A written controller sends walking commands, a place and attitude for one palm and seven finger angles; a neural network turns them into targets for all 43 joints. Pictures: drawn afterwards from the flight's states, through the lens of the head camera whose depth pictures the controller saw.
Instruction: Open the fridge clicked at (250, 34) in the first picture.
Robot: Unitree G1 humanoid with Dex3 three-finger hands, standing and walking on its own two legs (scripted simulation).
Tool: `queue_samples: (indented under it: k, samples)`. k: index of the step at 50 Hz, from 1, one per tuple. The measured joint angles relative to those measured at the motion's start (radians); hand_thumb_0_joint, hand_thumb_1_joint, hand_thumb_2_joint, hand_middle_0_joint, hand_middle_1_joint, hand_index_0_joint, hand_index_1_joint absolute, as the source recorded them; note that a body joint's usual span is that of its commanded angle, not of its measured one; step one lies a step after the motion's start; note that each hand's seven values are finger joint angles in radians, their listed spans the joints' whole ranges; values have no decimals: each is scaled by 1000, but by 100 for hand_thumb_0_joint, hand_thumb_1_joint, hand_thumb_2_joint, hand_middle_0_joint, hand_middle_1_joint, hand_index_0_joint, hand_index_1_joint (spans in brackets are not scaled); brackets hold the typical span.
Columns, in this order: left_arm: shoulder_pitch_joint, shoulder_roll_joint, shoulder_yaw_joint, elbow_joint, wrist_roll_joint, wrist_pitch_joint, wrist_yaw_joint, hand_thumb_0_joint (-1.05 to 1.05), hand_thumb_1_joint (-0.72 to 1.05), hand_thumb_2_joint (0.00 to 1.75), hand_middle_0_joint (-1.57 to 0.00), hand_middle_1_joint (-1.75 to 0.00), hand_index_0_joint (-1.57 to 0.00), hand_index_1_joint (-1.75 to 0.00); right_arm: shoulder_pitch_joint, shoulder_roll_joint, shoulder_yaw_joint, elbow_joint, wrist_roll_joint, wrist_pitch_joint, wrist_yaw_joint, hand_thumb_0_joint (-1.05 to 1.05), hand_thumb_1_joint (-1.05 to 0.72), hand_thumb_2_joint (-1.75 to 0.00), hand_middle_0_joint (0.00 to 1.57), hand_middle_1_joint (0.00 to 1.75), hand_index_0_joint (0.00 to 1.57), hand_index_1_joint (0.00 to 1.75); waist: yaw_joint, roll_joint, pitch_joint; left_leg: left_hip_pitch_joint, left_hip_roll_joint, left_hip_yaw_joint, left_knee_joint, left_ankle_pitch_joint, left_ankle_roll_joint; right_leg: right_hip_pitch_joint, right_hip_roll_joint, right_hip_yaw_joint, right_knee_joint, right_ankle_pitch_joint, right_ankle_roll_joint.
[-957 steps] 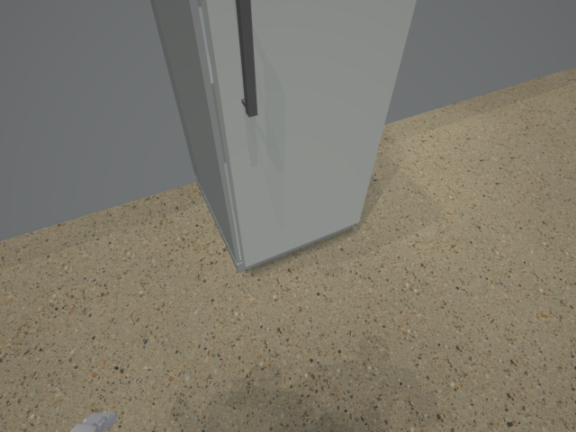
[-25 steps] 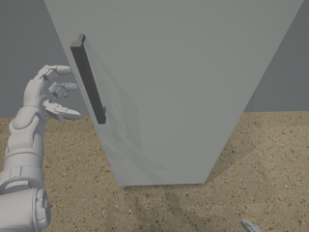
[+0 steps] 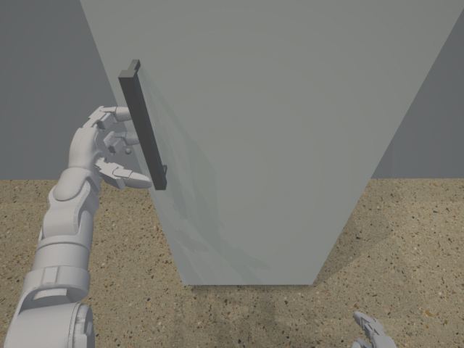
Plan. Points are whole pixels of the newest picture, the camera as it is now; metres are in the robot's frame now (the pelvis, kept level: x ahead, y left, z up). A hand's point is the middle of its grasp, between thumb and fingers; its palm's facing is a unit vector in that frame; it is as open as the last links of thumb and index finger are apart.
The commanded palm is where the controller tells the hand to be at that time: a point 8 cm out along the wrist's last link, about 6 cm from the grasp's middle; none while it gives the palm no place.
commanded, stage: feel for the door with the fingertips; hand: left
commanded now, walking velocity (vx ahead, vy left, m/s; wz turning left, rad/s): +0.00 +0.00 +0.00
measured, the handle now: (149, 133) +0.45 +0.17 +0.15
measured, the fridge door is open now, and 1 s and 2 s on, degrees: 0 0 0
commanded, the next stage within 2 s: slide the fingers in behind the handle in 0.38 s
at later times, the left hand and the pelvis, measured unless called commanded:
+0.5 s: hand (126, 144) +0.40 +0.20 +0.16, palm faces +0.05 -1.00 +0.00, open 13.8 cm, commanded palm +0.38 +0.25 +0.16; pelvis -0.01 -0.01 +0.00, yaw +0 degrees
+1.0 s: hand (126, 154) +0.38 +0.19 +0.16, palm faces +0.04 -1.00 +0.01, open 14.0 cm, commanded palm +0.36 +0.24 +0.16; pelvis -0.01 +0.00 +0.00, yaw +0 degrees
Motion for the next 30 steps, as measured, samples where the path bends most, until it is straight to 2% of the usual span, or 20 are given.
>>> queue_samples:
  k: [10, 25, 30]
  samples:
    - [-44, 23, 6, 72, 6, -12, 6, -1, -50, 30, -30, -120, -30, -120, 1, 1, 6, 6, 2, 16, -6, 1, -90, -90, 20, 30, 20, 30, -4, 2, 4, 6, 6, -6, -5, 8, -7, 5, 7, -4, 0, 3, -8]
    - [-122, 68, 27, 205, 3, -75, -45, -1, -50, 30, -34, -123, -34, -122, 58, -26, -12, 45, 3, 20, -10, 1, -90, -90, 20, 30, 20, 30, -21, -1, 7, -28, 12, -11, 11, 13, -9, -29, 12, -7, 17, 6, -12]
    - [-135, 67, 23, 224, 5, -92, -36, -1, -50, 30, -35, -124, -35, -123, 70, -28, -17, 44, 3, 14, -6, 1, -90, -90, 20, 30, 20, 30, -22, 1, 8, -39, 11, -10, 17, 14, -7, -39, 11, -6, 22, 8, -11]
